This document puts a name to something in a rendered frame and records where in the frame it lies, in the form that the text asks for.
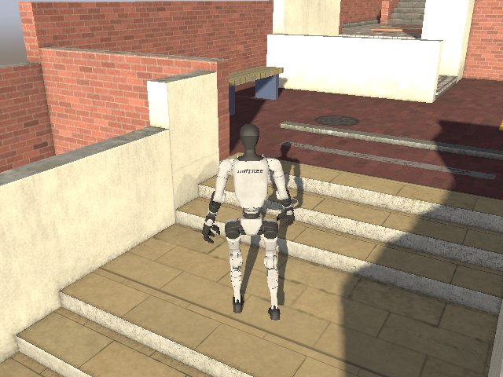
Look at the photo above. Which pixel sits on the left robot forearm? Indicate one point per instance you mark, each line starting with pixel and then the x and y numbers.
pixel 212 211

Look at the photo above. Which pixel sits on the robot right upper arm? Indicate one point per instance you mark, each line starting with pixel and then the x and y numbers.
pixel 279 177

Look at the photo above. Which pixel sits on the robot head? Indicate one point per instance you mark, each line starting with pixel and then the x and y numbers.
pixel 249 135

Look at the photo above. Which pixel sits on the left robot shin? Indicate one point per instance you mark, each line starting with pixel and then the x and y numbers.
pixel 235 274

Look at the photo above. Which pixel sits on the right robot forearm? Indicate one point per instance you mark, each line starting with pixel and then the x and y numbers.
pixel 287 204

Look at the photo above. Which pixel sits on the robot left upper arm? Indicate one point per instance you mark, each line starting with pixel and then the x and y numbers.
pixel 221 180

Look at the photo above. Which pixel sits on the robot right hand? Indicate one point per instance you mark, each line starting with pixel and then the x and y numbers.
pixel 283 215

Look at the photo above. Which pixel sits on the robot left hand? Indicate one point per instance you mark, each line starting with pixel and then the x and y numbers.
pixel 207 232

